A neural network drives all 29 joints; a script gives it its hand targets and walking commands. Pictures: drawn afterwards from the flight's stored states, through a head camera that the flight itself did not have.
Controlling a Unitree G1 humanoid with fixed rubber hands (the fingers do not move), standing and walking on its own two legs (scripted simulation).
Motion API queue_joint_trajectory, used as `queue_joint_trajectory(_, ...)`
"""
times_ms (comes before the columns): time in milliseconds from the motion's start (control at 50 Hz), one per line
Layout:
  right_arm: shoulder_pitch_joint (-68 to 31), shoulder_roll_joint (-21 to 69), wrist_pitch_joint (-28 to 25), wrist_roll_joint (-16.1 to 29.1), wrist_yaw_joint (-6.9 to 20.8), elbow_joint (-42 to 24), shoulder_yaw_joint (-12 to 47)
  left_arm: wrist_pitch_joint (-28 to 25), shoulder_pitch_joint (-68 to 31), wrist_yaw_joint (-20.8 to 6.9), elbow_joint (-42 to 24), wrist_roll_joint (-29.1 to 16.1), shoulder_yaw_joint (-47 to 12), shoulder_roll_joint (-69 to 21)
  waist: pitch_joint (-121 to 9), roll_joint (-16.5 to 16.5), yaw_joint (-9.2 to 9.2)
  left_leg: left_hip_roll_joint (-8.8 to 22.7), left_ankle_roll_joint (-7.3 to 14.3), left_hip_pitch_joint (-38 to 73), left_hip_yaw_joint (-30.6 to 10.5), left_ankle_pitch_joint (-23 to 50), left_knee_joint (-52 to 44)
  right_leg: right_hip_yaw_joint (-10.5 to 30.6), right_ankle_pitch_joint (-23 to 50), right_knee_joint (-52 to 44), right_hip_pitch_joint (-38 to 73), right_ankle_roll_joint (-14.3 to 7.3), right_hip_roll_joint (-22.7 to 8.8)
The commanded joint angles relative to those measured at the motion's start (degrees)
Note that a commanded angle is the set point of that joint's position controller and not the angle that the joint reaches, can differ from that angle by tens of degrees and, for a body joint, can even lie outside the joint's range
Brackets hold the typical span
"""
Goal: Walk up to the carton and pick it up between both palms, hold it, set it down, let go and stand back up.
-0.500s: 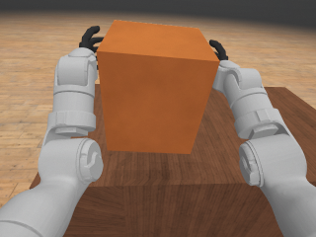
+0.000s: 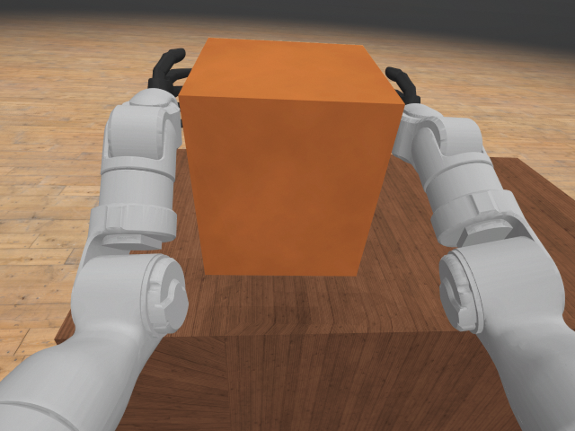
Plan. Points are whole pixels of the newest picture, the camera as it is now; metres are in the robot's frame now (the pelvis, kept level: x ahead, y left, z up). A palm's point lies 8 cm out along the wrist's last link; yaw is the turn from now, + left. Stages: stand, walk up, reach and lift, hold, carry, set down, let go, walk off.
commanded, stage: hold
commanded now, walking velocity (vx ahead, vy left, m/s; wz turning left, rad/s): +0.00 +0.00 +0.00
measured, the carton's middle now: (284, 159) +0.38 +0.00 +0.26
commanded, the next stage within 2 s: none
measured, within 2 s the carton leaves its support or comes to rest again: neither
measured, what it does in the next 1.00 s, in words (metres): stands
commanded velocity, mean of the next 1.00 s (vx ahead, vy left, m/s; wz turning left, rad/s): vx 0.00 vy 0.00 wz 0.00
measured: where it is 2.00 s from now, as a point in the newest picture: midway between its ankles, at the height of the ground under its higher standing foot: outside the picture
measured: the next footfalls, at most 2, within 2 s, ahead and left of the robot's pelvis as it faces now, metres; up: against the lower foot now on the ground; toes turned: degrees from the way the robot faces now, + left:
none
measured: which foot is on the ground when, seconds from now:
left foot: down 0.00-1.00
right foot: down 0.00-1.00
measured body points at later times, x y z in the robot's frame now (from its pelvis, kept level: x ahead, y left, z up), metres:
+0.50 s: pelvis +0.00 -0.01 +0.00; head -0.10 +0.00 +0.44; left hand +0.39 +0.14 +0.34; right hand +0.39 -0.16 +0.32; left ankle +0.02 +0.11 -0.75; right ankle +0.00 -0.10 -0.75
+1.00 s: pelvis +0.00 -0.01 +0.00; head -0.09 +0.01 +0.44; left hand +0.39 +0.15 +0.33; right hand +0.39 -0.16 +0.31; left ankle +0.02 +0.11 -0.75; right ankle +0.00 -0.10 -0.75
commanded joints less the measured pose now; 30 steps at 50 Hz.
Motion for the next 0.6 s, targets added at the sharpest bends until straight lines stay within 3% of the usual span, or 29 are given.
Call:
queue_joint_trajectory(0,-48.66,36.3,-2.65,8.16,7.5,-19.73,5.86,-2.53,-38.96,-7.05,-3.74,-10.09,-15.88,-36.19,-15.27,3.02,0.11,-2.52,-2.02,5.47,-2.79,12.19,-1.79,3.83,8.86,-0.98,2.62,3.04,2.31)
queue_joint_trajectory(80,-48.97,36.34,-2.71,7.83,7.47,-19.13,5.46,-2.68,-39.04,-7.12,-2.44,-9.93,-15.24,-35.88,-14.89,2.54,0.15,-2.65,-1.74,5.05,-2.68,11.11,-1.99,4.01,8.53,-1.22,2.44,3.1,2.11)
queue_joint_trajectory(120,-44.58,36.28,-2.57,8.29,7.27,-18.88,5.73,-3.0,-38.12,-7.27,-6.31,-9.38,-16.45,-37.18,-15.75,5.41,-0.78,-2.22,-2.63,6.44,-3.28,12.81,-1.94,3.95,9.76,-0.5,3.88,2.45,2.62)
queue_joint_trajectory(200,-45.94,36.11,-2.43,7.21,7.3,-19.06,5.19,-2.61,-38.2,-7.97,-4.31,-8.71,-15.41,-36.5,-12.98,3.83,-0.54,-2.35,-1.97,4.09,-2.95,8.52,-3.15,3.87,6.42,-0.97,3.72,2.77,2.22)
queue_joint_trajectory(320,-47.78,38.06,-2.79,7.3,6.89,-21.17,6.5,-3.25,-38.42,-8.18,-2.95,-8.46,-14.09,-35.57,-13.96,0.93,0.58,-3.12,-0.89,4.31,-2.39,9.08,-2.65,4.32,8.28,-0.86,4.0,3.47,1.63)
queue_joint_trajectory(580,-46.67,37.72,-2.45,7.62,5.32,-22.32,7.1,-3.0,-36.84,-9.59,-2.5,-7.76,-13.59,-34.28,-13.22,0.67,0.0,-3.46,-0.59,5.38,-1.89,10.43,-2.15,4.61,10.99,-0.86,4.17,3.77,1.11)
